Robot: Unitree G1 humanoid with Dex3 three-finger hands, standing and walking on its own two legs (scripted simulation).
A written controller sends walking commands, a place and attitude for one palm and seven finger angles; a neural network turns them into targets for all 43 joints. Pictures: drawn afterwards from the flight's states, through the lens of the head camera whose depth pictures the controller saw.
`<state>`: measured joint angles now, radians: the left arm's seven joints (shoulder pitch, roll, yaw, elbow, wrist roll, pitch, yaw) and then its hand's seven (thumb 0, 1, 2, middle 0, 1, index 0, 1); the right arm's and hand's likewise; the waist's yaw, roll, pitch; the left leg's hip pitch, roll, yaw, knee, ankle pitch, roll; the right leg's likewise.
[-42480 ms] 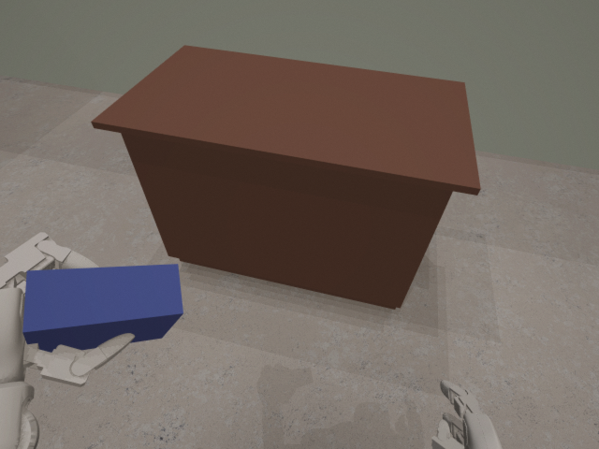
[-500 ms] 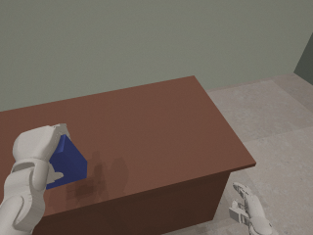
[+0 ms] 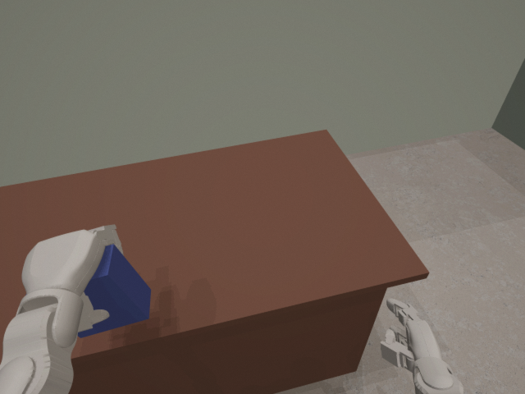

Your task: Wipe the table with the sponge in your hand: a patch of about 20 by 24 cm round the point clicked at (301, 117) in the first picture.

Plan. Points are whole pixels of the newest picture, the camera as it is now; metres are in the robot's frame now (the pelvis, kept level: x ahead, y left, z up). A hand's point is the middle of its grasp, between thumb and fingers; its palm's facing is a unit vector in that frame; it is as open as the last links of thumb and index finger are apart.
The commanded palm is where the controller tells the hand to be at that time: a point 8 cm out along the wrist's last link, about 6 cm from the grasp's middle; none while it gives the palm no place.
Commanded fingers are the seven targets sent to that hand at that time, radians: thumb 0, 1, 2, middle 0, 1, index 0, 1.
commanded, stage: bring the sponge back beside the body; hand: left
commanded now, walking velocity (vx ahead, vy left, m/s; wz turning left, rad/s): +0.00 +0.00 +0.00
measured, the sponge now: (103, 300) +0.20 +0.29 +0.06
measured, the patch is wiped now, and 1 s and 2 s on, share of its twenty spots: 1.00 1.00 1.00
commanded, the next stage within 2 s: step back with the hand held close in 0.62 s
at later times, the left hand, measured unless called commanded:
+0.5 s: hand (89, 293) +0.18 +0.28 +0.11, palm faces +0.08 -0.10 -0.99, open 9.7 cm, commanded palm +0.15 +0.27 +0.18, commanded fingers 0.00 0.10 1.30 -1.20 -1.60 -1.20 -1.60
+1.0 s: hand (111, 266) +0.20 +0.23 +0.16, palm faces +0.33 -0.86 -0.38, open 9.7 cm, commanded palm +0.15 +0.28 +0.17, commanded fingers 0.00 0.10 1.30 -1.20 -1.60 -1.20 -1.60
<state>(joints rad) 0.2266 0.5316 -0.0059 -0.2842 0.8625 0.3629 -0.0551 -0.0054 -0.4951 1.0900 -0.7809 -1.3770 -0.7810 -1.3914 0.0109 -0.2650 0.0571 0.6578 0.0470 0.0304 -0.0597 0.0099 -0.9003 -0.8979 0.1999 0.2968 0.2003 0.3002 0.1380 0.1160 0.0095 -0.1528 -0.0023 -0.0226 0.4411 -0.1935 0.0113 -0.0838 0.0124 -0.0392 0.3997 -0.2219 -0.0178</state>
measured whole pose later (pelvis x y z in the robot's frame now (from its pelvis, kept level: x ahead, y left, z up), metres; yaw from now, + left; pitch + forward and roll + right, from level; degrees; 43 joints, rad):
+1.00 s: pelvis -0.01 +0.00 -0.01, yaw +1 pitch +0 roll -2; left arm 0.46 0.40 0.30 -0.57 -0.06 -0.07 0.09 -0.01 -0.50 1.09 -0.78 -1.38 -0.78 -1.39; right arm 0.23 -0.24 0.05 0.54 0.02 -0.04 -0.07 0.01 -0.90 -0.90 0.20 0.30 0.20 0.30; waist 0.02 0.01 -0.01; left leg -0.37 0.00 -0.06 0.63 -0.26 0.01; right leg -0.28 0.03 -0.06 0.55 -0.28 -0.01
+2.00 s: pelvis -0.14 +0.02 -0.03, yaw +2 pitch +1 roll +0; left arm 0.48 0.45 0.41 -0.62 -0.04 -0.14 0.15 -0.01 -0.50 1.09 -0.78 -1.38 -0.78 -1.39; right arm 0.17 -0.18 0.00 0.59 0.00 -0.07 -0.05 0.01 -0.90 -0.90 0.20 0.30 0.20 0.30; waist -0.01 -0.08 0.03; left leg -0.45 0.02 0.03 0.69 -0.26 0.01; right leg -0.58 0.03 0.05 0.95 -0.44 0.03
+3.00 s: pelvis -0.42 -0.06 -0.02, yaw +1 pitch -1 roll +2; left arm 0.44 0.41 0.34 -0.47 -0.03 -0.13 0.12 -0.01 -0.50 1.09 -0.78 -1.38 -0.79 -1.39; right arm 0.24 -0.19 0.03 0.62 0.03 -0.15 -0.06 0.01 -0.90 -0.90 0.20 0.30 0.20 0.30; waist -0.02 -0.04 -0.05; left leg -0.33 0.03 0.08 0.64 -0.30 0.04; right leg -0.58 0.00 -0.04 1.09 -0.42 0.00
